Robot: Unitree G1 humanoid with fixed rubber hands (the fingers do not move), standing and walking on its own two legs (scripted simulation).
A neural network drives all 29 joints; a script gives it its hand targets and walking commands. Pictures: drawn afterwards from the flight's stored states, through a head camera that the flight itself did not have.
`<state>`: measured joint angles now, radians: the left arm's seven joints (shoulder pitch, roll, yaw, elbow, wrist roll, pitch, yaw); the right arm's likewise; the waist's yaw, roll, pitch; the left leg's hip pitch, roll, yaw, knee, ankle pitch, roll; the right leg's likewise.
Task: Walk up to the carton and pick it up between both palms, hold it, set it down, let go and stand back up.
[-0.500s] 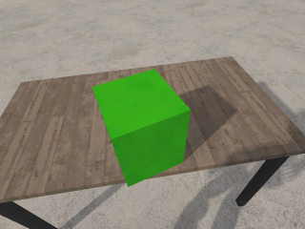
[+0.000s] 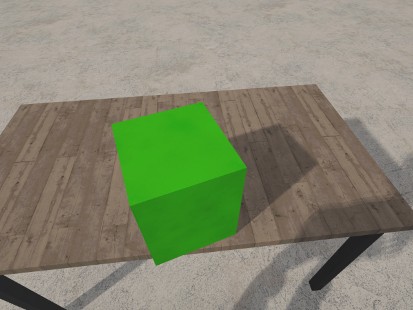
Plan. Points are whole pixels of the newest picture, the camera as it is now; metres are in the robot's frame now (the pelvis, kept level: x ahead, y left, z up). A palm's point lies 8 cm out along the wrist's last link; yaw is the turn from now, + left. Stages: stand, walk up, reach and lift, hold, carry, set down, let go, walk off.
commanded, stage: walk up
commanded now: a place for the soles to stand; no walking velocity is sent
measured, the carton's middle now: (179, 183) +0.40 +0.10 +0.03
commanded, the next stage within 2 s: reach and lift in 1.44 s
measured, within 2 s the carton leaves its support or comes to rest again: neither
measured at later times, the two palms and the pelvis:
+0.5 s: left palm out of the picture +0.07 +0.27 -0.11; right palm out of the picture +0.12 -0.25 -0.10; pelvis +0.01 +0.00 +0.00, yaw +8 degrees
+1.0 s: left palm out of the picture +0.02 +0.27 -0.13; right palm out of the picture +0.14 -0.24 -0.10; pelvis +0.00 +0.00 -0.01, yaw +13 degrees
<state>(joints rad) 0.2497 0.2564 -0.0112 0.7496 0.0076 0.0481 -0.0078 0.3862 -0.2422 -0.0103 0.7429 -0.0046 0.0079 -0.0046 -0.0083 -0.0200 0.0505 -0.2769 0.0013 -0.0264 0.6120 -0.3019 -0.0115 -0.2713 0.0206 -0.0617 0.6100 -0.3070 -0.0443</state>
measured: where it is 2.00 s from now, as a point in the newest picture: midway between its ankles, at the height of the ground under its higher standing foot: outside the picture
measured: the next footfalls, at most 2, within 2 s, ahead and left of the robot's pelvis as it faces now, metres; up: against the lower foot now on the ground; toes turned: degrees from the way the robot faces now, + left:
none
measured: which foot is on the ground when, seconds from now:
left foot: down 0.00-1.00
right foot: down 0.00-1.00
